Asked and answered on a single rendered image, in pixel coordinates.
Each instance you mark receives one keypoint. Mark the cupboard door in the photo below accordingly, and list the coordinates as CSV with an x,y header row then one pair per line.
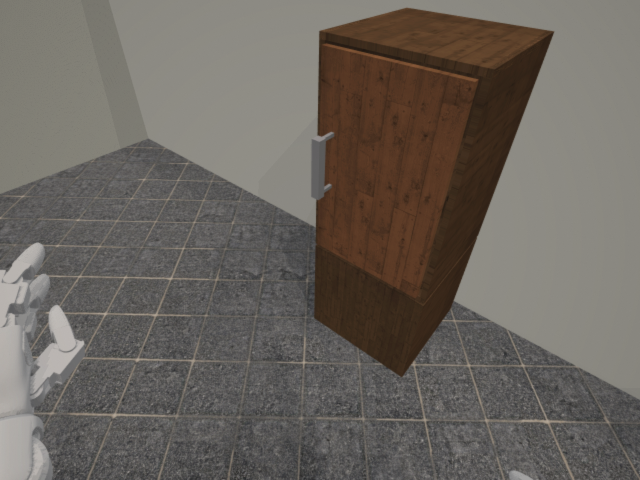
x,y
397,130

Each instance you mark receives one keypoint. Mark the robot left forearm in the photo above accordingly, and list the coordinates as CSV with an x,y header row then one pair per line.
x,y
22,454

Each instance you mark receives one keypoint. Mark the robot left hand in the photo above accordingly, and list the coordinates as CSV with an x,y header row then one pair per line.
x,y
20,299

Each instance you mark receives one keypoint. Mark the handle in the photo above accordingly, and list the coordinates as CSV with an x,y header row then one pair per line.
x,y
318,166

